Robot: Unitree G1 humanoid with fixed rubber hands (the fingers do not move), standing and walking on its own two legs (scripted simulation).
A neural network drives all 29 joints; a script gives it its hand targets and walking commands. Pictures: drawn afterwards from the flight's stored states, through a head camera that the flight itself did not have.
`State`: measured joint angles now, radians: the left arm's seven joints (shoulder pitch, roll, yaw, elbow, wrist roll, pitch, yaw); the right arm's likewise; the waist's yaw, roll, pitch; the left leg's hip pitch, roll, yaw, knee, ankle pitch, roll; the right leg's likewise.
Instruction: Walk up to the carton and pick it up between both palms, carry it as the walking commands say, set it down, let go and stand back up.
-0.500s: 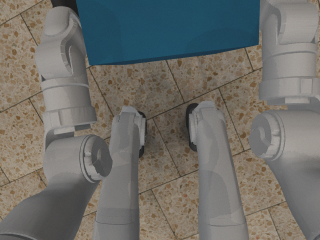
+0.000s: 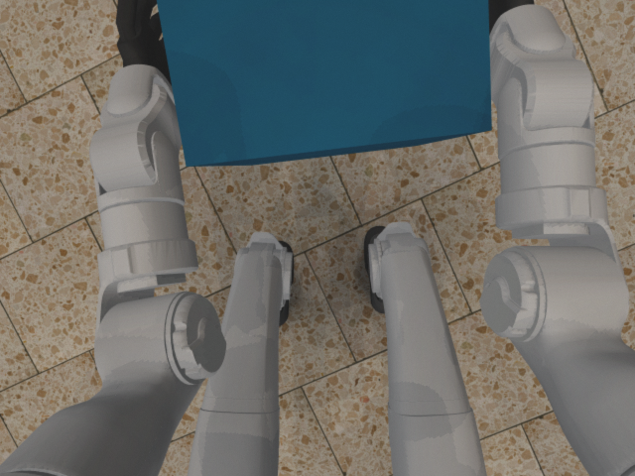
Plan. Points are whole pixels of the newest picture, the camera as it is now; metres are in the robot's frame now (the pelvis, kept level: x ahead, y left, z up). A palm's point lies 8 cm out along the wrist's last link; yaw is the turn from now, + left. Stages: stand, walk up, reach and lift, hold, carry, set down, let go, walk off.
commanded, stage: reach and lift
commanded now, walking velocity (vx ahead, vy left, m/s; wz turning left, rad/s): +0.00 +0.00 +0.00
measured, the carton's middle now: (320, 27) +0.55 +0.00 -0.12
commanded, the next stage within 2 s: none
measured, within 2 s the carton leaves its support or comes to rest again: neither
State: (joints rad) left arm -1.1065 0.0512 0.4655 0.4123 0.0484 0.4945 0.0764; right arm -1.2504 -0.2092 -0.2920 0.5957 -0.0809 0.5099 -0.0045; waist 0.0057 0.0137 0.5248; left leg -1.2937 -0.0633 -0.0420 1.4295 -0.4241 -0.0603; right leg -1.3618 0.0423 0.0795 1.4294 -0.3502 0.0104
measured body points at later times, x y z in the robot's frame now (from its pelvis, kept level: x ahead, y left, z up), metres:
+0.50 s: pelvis +0.01 +0.00 +0.06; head +0.29 -0.01 +0.41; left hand +0.48 +0.18 -0.01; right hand +0.52 -0.16 -0.01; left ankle +0.14 +0.14 -0.56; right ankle +0.16 -0.11 -0.56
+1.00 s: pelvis +0.03 +0.00 +0.12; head +0.26 -0.01 +0.50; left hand +0.45 +0.18 +0.07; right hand +0.48 -0.16 +0.06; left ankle +0.14 +0.14 -0.56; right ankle +0.16 -0.11 -0.56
